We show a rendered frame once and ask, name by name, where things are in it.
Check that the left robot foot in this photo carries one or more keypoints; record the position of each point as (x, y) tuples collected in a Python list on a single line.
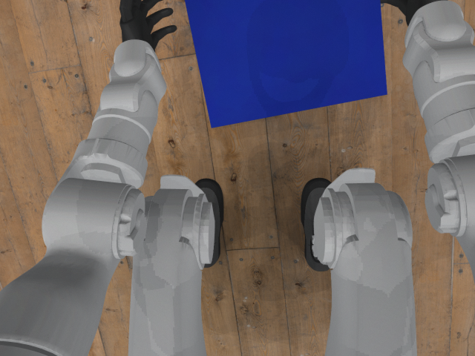
[(214, 195)]

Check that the robot left forearm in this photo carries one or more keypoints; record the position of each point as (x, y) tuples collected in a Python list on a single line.
[(122, 128)]

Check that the right robot hand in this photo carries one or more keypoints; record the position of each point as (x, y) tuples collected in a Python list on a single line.
[(408, 7)]

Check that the right robot upper arm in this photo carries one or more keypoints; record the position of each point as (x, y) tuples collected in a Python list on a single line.
[(450, 201)]

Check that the robot right forearm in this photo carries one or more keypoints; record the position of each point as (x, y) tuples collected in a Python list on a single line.
[(440, 57)]

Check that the left robot upper arm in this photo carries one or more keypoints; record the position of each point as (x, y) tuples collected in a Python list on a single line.
[(54, 309)]

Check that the right robot shin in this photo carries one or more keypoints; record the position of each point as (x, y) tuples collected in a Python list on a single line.
[(367, 175)]

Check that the carton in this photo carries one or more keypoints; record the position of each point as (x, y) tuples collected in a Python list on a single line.
[(263, 58)]

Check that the left robot hand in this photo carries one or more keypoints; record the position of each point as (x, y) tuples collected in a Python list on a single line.
[(135, 25)]

